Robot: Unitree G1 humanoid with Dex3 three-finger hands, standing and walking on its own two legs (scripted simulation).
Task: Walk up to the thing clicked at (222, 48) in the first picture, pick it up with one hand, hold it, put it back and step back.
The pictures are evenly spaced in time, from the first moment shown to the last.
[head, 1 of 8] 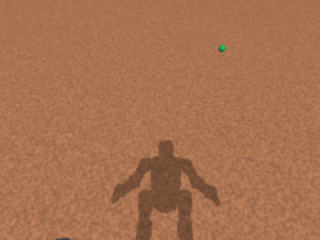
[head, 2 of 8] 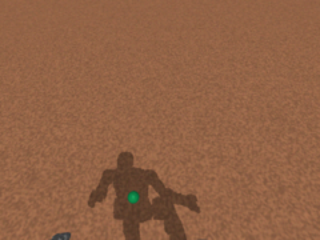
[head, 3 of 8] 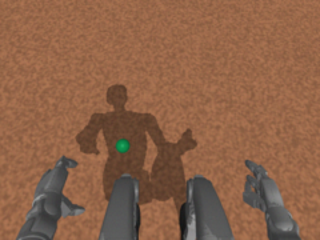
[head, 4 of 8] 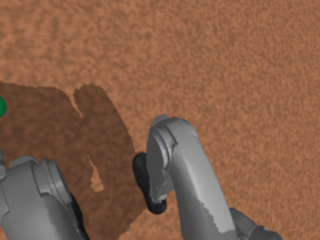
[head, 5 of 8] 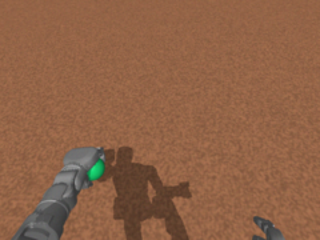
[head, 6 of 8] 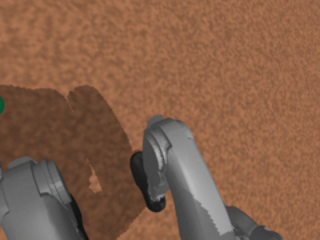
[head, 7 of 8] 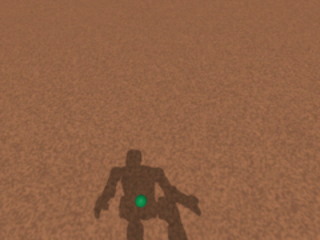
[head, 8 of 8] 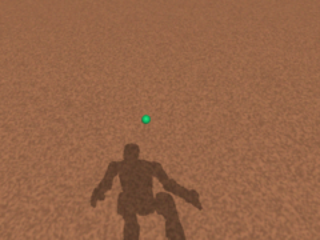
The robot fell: no
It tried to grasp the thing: yes
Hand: left
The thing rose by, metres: 0.68
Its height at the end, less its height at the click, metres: +0.00
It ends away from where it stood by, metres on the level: 0.01
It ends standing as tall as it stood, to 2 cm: yes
